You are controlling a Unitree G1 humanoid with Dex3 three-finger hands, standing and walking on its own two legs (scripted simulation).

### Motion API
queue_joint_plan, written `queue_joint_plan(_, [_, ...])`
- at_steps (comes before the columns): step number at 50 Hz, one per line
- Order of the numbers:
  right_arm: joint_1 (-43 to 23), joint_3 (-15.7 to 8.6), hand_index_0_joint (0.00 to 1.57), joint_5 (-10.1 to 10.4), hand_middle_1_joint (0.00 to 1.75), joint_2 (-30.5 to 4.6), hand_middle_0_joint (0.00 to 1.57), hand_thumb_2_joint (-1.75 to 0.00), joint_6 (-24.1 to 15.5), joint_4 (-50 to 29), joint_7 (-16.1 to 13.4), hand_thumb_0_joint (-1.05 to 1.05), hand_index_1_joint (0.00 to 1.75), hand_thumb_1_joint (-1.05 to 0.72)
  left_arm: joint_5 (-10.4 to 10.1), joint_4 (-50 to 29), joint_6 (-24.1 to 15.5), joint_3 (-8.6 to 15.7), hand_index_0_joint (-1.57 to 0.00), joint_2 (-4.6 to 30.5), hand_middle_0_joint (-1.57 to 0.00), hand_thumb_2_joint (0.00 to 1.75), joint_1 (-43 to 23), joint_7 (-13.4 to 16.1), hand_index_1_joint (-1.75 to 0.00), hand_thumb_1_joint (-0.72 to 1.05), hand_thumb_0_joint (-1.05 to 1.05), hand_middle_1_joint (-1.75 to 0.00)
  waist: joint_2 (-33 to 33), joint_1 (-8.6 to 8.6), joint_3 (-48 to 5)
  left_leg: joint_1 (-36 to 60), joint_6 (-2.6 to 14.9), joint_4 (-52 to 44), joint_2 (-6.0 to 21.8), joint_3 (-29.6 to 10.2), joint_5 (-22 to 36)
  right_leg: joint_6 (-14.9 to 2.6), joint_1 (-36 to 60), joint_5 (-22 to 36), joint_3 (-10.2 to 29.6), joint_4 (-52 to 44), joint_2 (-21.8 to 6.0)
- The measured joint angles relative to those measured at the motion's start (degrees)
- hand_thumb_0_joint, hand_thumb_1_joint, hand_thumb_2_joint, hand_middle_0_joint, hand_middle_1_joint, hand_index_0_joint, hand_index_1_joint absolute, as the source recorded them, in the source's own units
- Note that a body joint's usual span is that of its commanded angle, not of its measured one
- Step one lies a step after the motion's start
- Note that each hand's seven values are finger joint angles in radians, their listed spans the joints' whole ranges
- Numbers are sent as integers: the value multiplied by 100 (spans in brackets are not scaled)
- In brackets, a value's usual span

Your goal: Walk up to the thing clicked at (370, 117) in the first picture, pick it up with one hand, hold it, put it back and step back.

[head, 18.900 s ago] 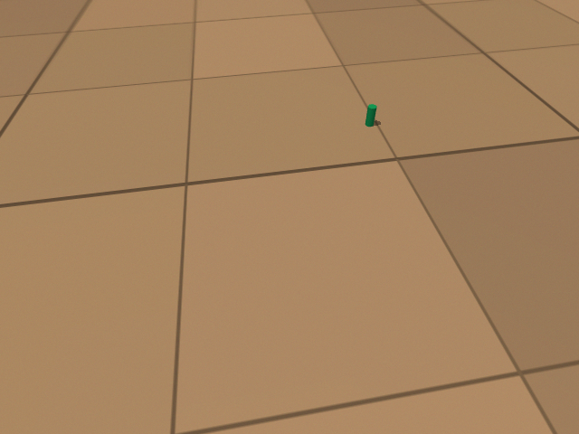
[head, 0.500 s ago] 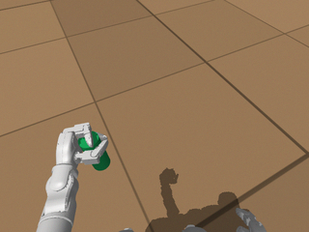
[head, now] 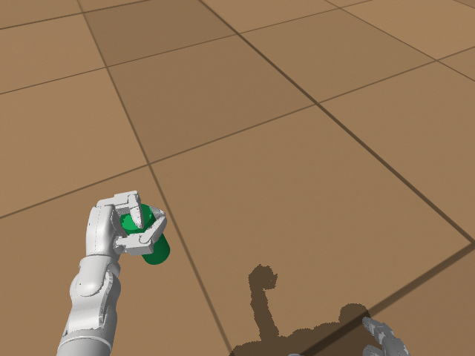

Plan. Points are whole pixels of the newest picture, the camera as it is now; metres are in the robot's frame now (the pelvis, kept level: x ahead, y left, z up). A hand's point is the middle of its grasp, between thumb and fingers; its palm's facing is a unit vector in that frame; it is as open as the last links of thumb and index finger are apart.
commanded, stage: hold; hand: left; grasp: from the side
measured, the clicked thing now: (147, 236) +0.33 +0.18 +0.01
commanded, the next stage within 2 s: crouch in 1.86 s
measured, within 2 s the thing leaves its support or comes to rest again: neither
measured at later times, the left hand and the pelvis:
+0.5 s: hand (138, 230) +0.31 +0.18 +0.05, palm faces +0.04 -1.00 -0.01, open 4.5 cm; pelvis +0.00 +0.01 +0.00, yaw +0 degrees
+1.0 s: hand (141, 226) +0.32 +0.17 +0.06, palm faces +0.04 -1.00 -0.01, open 4.6 cm; pelvis +0.00 +0.01 +0.00, yaw +0 degrees
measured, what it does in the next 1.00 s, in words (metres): stands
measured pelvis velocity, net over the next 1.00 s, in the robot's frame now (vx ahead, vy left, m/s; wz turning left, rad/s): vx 0.00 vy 0.01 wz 0.00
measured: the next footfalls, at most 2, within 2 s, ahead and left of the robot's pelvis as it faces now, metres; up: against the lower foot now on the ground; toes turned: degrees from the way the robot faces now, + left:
none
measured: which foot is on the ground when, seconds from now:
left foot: down 0.00-1.00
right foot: down 0.00-1.00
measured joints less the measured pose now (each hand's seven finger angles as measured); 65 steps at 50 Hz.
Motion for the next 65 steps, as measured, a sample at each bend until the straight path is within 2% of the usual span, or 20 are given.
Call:
queue_joint_plan(3, [3, 5, 20, 1, 30, 1, 20, -90, -13, 12, -1, 1, 30, -91, -29, 57, -11, -17, -139, -25, -83, 105, 2, -6, -143, 5, 4, -107, -2, -3, -8, 40, 4, -41, -6, -3, 18, 2, 43, 16, -3, -41, -5])
queue_joint_plan(8, [-19, -7, 20, -10, 30, 8, 20, -90, -6, -5, 8, 1, 30, -91, 39, 101, 10, -5, -138, -21, -83, 105, 2, -18, -142, 5, 4, -107, -23, -12, 22, 68, 8, -68, -9, 10, 39, 5, 66, 41, 9, -67, -6])
queue_joint_plan(18, [-15, -5, 20, -16, 30, 12, 20, -90, -28, 19, 24, 1, 30, -91, 2, 174, -119, 55, -137, 2, -83, 104, 27, -61, -142, 5, 4, -107, -38, -3, 52, 72, 25, -74, -19, 12, 63, 20, 82, 78, 13, -97, -14])
queue_joint_plan(24, [12, -1, 20, -7, 30, 7, 20, -90, -53, 43, 28, 1, 30, -91, -16, 153, -146, 8, -136, 15, -83, 104, 46, -116, -141, 5, 4, -107, -19, 15, 53, 86, 37, -64, -25, 11, 59, 32, 108, 87, 14, -112, -19])
queue_joint_plan(65, [28, -37, 20, -21, 30, 16, 20, -90, -94, 87, 67, 1, 30, -91, 71, 183, -85, -29, -132, 9, -83, 104, -80, 38, -139, 5, 4, -107, -6, -16, 47, 68, 54, -66, -27, 9, 53, 49, 106, 100, 18, -147, -16])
